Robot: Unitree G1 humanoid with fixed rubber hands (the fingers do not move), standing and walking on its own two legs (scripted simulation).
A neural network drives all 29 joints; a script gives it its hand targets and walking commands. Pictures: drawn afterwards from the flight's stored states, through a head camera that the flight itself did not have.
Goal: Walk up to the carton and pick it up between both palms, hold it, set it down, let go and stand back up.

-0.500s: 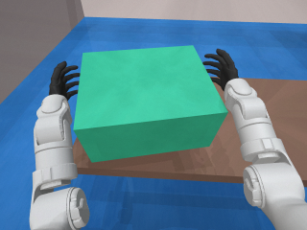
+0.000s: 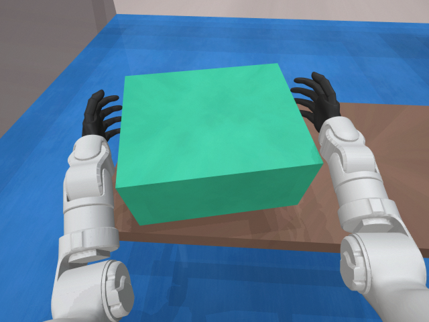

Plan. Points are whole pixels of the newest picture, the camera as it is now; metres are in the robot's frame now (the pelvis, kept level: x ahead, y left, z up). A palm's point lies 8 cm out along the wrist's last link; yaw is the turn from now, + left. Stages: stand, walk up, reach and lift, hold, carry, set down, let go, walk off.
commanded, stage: set down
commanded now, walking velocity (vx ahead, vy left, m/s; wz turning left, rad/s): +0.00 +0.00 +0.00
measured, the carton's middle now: (211, 140) +0.43 +0.00 +0.12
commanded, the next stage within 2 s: none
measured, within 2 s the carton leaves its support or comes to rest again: rests again in 1.86 s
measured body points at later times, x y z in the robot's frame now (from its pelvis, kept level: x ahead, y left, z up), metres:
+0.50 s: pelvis +0.00 +0.00 +0.00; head +0.00 +0.01 +0.45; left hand +0.41 +0.19 +0.14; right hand +0.42 -0.22 +0.17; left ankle +0.01 +0.15 -0.75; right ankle +0.00 -0.12 -0.75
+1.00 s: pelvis +0.01 +0.00 +0.00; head +0.02 +0.00 +0.45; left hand +0.43 +0.17 +0.11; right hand +0.43 -0.24 +0.14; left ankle +0.01 +0.15 -0.75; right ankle +0.00 -0.12 -0.75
